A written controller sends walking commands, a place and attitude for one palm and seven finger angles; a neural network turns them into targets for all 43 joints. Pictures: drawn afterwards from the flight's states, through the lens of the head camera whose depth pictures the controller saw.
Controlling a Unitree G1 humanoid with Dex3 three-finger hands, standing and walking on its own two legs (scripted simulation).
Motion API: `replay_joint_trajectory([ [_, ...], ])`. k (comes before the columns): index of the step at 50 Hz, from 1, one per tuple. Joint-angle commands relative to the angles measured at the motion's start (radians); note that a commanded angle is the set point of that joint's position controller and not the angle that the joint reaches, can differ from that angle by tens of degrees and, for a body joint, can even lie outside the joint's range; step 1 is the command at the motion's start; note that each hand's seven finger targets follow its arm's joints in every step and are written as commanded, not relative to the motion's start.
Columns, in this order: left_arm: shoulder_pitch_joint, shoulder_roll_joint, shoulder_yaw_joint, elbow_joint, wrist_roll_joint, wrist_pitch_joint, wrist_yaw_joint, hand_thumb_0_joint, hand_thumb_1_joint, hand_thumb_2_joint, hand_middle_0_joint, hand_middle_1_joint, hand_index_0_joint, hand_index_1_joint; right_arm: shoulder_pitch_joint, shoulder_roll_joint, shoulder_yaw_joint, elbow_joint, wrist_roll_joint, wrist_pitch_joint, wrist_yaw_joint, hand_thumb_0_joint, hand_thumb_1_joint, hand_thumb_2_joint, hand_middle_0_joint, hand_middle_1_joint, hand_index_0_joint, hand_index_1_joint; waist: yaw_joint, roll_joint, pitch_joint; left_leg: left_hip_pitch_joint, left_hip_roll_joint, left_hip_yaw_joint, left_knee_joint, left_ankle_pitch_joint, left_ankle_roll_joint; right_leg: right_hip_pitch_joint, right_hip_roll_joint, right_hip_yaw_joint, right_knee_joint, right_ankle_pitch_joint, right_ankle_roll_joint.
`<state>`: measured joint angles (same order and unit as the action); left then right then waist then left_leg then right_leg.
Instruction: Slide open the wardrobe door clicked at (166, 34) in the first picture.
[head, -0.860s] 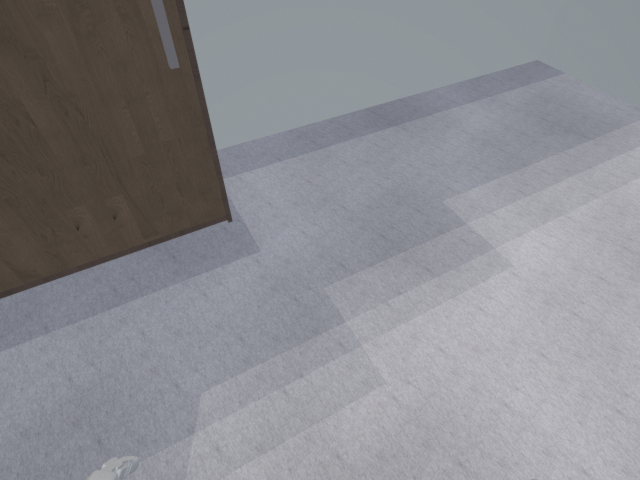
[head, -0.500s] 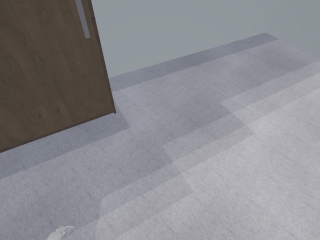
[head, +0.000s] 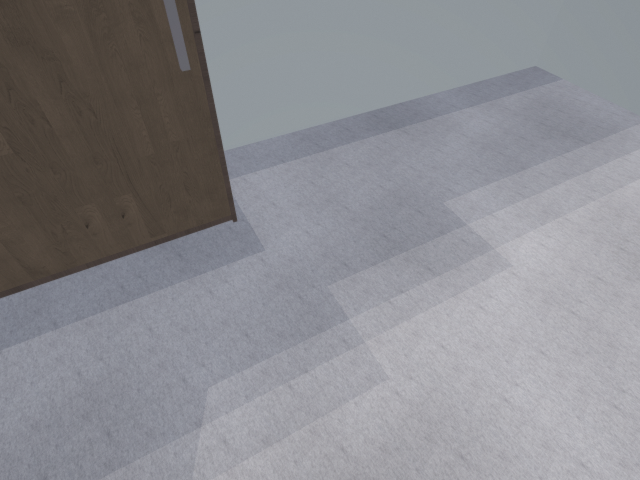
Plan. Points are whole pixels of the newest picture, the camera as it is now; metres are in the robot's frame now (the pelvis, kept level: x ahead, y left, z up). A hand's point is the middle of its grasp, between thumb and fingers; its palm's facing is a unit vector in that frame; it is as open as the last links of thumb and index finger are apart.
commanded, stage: look at it before walking up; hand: right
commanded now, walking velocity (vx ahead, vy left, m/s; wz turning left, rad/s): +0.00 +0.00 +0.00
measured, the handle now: (172, 20) +1.22 +0.50 +0.09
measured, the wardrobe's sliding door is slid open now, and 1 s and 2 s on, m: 0.00 0.00 0.00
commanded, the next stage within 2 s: walk to a spot facing it in 0.58 s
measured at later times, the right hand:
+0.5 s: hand out of the picture +0.08 -0.24 -0.16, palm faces -0.03 +0.94 -0.33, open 7.4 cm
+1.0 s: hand out of the picture +0.08 -0.19 -0.18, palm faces -0.12 +0.97 -0.21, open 7.4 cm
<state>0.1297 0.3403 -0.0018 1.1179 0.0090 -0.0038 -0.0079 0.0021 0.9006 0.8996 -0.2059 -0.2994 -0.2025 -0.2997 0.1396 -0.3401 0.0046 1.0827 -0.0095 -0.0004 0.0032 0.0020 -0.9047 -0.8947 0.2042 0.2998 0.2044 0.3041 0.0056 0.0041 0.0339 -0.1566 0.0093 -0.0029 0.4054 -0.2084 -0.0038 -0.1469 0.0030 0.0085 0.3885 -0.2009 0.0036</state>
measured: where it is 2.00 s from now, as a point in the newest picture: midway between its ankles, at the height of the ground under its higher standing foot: (299, 420)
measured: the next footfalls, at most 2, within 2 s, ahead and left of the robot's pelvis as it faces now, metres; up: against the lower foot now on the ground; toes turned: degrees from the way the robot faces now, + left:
left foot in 1.10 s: +0.14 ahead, +0.15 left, +0.00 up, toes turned +15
right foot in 1.50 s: +0.42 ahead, -0.04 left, +0.00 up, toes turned +7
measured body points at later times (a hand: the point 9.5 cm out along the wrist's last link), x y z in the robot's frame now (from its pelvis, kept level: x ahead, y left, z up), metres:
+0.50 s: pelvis +0.00 +0.00 +0.00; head +0.01 +0.00 +0.45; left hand +0.08 +0.30 -0.13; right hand +0.08 -0.29 -0.13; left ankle +0.01 +0.12 -0.74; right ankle +0.01 -0.12 -0.74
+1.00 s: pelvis +0.06 +0.01 -0.01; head +0.07 +0.01 +0.44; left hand +0.05 +0.27 -0.16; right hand +0.08 -0.24 -0.16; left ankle +0.02 +0.11 -0.72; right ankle +0.01 -0.12 -0.74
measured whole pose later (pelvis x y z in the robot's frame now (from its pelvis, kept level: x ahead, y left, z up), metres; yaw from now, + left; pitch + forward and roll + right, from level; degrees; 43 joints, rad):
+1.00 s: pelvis +0.06 +0.01 -0.01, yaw +8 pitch +0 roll -1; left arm 0.26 0.23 0.02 1.07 0.02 -0.03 0.00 0.00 0.90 0.90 -0.21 -0.30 -0.20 -0.30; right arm 0.32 -0.23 -0.03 1.06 -0.02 0.04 0.04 0.00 -0.91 -0.90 0.20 0.30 0.20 0.30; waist -0.01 0.02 0.01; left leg -0.32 0.00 -0.01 0.79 -0.47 0.02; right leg -0.11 -0.05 -0.12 0.49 -0.37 0.01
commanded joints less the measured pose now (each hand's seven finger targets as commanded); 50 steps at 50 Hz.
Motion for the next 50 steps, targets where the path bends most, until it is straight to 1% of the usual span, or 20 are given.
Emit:
replay_joint_trajectory([
  [1,-0.058,0.207,0.039,-0.070,0.001,-0.028,0.016,0.000,0.900,0.900,-0.200,-0.300,-0.200,-0.300,-0.047,-0.210,-0.038,-0.064,0.000,-0.026,-0.013,0.000,-0.900,-0.900,0.200,0.300,0.200,0.300,-0.008,0.009,-0.045,-0.015,0.112,-0.113,-0.092,0.015,0.036,-0.012,-0.114,0.097,-0.072,0.055,-0.034],
  [8,-0.057,0.204,0.040,-0.068,0.001,-0.029,0.016,0.000,0.900,0.900,-0.200,-0.300,-0.200,-0.300,-0.050,-0.208,-0.039,-0.063,-0.002,-0.026,-0.014,0.000,-0.900,-0.900,0.200,0.300,0.200,0.300,-0.007,-0.001,-0.041,-0.012,0.111,-0.111,-0.094,0.025,0.035,-0.017,-0.115,0.098,-0.077,0.059,-0.032],
  [18,-0.059,0.204,0.038,-0.067,-0.001,-0.029,0.017,0.000,0.900,0.900,-0.200,-0.300,-0.200,-0.300,-0.048,-0.209,-0.039,-0.062,-0.001,-0.029,-0.014,0.000,-0.900,-0.900,0.200,0.300,0.200,0.300,-0.006,0.007,-0.067,0.005,0.114,-0.108,-0.087,0.092,0.036,0.007,-0.119,0.092,-0.068,0.108,-0.029],
  [19,-0.062,0.204,0.038,-0.066,-0.001,-0.030,0.017,0.000,0.900,0.900,-0.200,-0.300,-0.200,-0.300,-0.047,-0.207,-0.039,-0.060,-0.001,-0.028,-0.014,0.000,-0.900,-0.900,0.200,0.300,0.200,0.300,-0.008,-0.005,-0.060,0.004,0.114,-0.106,-0.090,0.085,0.034,0.004,-0.119,0.093,-0.072,0.101,-0.030],
  [28,-0.067,0.205,0.038,-0.067,-0.001,-0.027,0.017,0.000,0.900,0.900,-0.200,-0.300,-0.200,-0.300,-0.045,-0.209,-0.038,-0.057,-0.002,-0.028,-0.013,0.000,-0.900,-0.900,0.200,0.300,0.200,0.300,-0.007,0.007,-0.053,0.001,0.113,-0.108,-0.095,0.097,0.034,0.012,-0.120,0.091,-0.073,0.107,-0.030],
  [34,-0.072,0.205,0.037,-0.066,-0.002,-0.029,0.017,0.000,0.900,0.900,-0.200,-0.300,-0.200,-0.300,-0.044,-0.209,-0.037,-0.056,-0.002,-0.028,-0.014,0.000,-0.900,-0.900,0.200,0.300,0.200,0.300,-0.009,-0.005,-0.056,0.011,0.114,-0.101,-0.094,0.112,0.032,0.018,-0.122,0.093,-0.081,0.121,-0.030],
  [35,-0.048,0.140,0.022,-0.052,0.003,-0.023,0.017,0.000,0.900,0.900,-0.200,-0.300,-0.200,-0.300,-0.006,-0.142,-0.025,-0.038,0.000,-0.020,-0.015,0.000,-0.900,-0.900,0.200,0.300,0.200,0.300,-0.010,0.000,-0.086,0.014,0.112,-0.107,-0.095,0.078,0.026,0.040,-0.123,0.073,-0.065,0.091,-0.021],
  [36,-0.011,0.086,0.011,-0.043,0.007,-0.013,0.015,0.000,0.900,0.900,-0.200,-0.300,-0.200,-0.300,0.027,-0.094,-0.016,-0.029,-0.002,-0.007,-0.016,0.000,-0.900,-0.900,0.200,0.300,0.200,0.300,-0.009,0.017,-0.072,-0.008,0.103,-0.116,-0.091,-0.022,0.022,0.034,-0.115,0.052,-0.046,0.003,-0.010],
  [37,0.014,0.077,0.013,-0.042,0.010,-0.005,0.013,0.000,0.900,0.900,-0.200,-0.300,-0.200,-0.300,0.051,-0.088,-0.016,-0.028,-0.005,0.002,-0.012,0.000,-0.900,-0.900,0.200,0.300,0.200,0.300,-0.010,0.029,-0.062,-0.030,0.096,-0.138,-0.098,-0.134,0.028,0.021,-0.108,0.038,-0.023,-0.098,-0.007],
  [38,0.023,0.082,0.017,-0.046,0.013,-0.001,0.012,0.000,0.900,0.900,-0.200,-0.300,-0.200,-0.300,0.054,-0.098,-0.022,-0.036,-0.007,0.009,-0.006,0.000,-0.900,-0.900,0.200,0.300,0.200,0.300,-0.009,0.031,-0.016,-0.066,0.092,-0.159,-0.106,-0.245,0.038,-0.023,-0.102,0.030,-0.023,-0.210,-0.009],
  [40,0.033,0.096,0.029,-0.063,0.018,0.001,0.011,0.000,0.900,0.900,-0.200,-0.300,-0.200,-0.300,0.069,-0.109,-0.037,-0.057,-0.012,0.017,0.006,0.000,-0.900,-0.900,0.200,0.300,0.200,0.300,-0.009,0.025,0.052,-0.142,0.074,-0.191,-0.099,-0.370,0.056,-0.070,-0.105,0.027,-0.017,-0.348,-0.015],
  [42,0.060,0.111,0.044,-0.077,0.017,-0.002,0.012,0.000,0.900,0.900,-0.200,-0.300,-0.200,-0.300,0.090,-0.104,-0.049,-0.084,-0.014,0.017,0.013,0.000,-0.900,-0.900,0.200,0.300,0.200,0.300,-0.008,0.020,0.081,-0.200,0.051,-0.194,-0.054,-0.407,0.069,-0.079,-0.128,0.044,-0.004,-0.412,-0.033],
  [43,0.083,0.114,0.049,-0.083,0.016,-0.008,0.013,0.000,0.900,0.900,-0.200,-0.300,-0.200,-0.300,0.089,-0.093,-0.051,-0.095,-0.014,0.014,0.016,0.000,-0.900,-0.900,0.200,0.300,0.200,0.300,0.004,-0.005,0.102,-0.248,0.033,-0.186,-0.005,-0.401,0.070,-0.064,-0.147,0.069,-0.021,-0.437,-0.047],
  [44,0.114,0.122,0.055,-0.084,0.016,-0.015,0.016,0.000,0.900,0.900,-0.200,-0.300,-0.200,-0.300,0.089,-0.072,-0.054,-0.111,-0.013,0.008,0.020,0.000,-0.900,-0.900,0.200,0.300,0.200,0.300,0.017,-0.060,0.102,-0.305,0.000,-0.148,0.080,-0.360,0.064,-0.016,-0.191,0.120,-0.063,-0.450,-0.073],
  [45,0.146,0.145,0.066,-0.084,0.014,-0.023,0.021,0.000,0.900,0.900,-0.200,-0.300,-0.200,-0.300,0.089,-0.041,-0.054,-0.126,-0.010,0.000,0.024,0.000,-0.900,-0.900,0.200,0.300,0.200,0.300,0.029,-0.146,0.090,-0.370,-0.043,-0.071,0.217,-0.271,0.049,0.061,-0.266,0.206,-0.124,-0.439,-0.113],
  [46,0.188,0.159,0.077,-0.079,0.011,-0.034,0.025,0.000,0.900,0.900,-0.200,-0.300,-0.200,-0.300,0.047,-0.017,-0.053,-0.150,-0.009,-0.008,0.027,0.000,-0.900,-0.900,0.200,0.300,0.200,0.300,0.051,-0.209,0.077,-0.458,-0.040,0.009,0.363,-0.246,0.028,0.150,-0.360,0.276,-0.175,-0.340,-0.166],
  [47,0.220,0.150,0.082,-0.077,0.009,-0.043,0.025,0.000,0.900,0.900,-0.200,-0.300,-0.200,-0.300,-0.002,-0.020,-0.056,-0.176,-0.010,-0.014,0.029,0.000,-0.900,-0.900,0.200,0.300,0.200,0.300,0.068,-0.193,0.066,-0.524,0.006,-0.003,0.443,-0.303,0.021,0.208,-0.405,0.290,-0.182,-0.224,-0.206],
  [48,0.242,0.134,0.082,-0.071,0.012,-0.051,0.027,0.000,0.900,0.900,-0.200,-0.300,-0.200,-0.300,-0.028,-0.013,-0.060,-0.191,-0.012,-0.018,0.031,0.000,-0.900,-0.900,0.200,0.300,0.200,0.300,0.075,-0.179,0.074,-0.558,0.033,-0.009,0.484,-0.318,0.014,0.232,-0.415,0.265,-0.164,-0.082,-0.216],
  [49,0.240,0.114,0.078,-0.069,0.014,-0.055,0.029,0.000,0.900,0.900,-0.200,-0.300,-0.200,-0.300,-0.032,0.001,-0.062,-0.194,-0.011,-0.024,0.033,0.000,-0.900,-0.900,0.200,0.300,0.200,0.300,0.065,-0.155,0.080,-0.546,0.060,-0.004,0.476,-0.324,0.014,0.230,-0.413,0.204,-0.131,0.059,-0.210],
  [50,0.218,0.102,0.077,-0.073,0.018,-0.056,0.030,0.000,0.900,0.900,-0.200,-0.300,-0.200,-0.300,-0.019,0.020,-0.063,-0.190,-0.010,-0.027,0.036,0.000,-0.900,-0.900,0.200,0.300,0.200,0.300,0.048,-0.153,0.080,-0.482,0.078,0.006,0.427,-0.322,0.017,0.186,-0.400,0.140,-0.102,0.127,-0.186],
])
